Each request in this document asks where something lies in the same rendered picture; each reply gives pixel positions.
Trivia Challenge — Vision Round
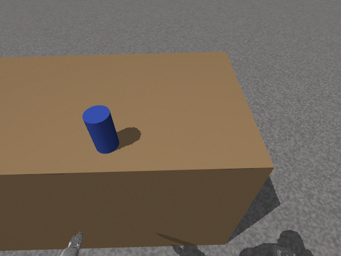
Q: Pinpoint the can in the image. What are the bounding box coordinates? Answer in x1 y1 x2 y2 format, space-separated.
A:
83 105 119 154

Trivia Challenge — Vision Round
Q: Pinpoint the left robot hand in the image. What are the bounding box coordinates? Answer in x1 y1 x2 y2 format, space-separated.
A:
60 231 83 256

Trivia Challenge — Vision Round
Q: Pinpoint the right robot hand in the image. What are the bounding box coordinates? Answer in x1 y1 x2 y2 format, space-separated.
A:
272 245 295 256

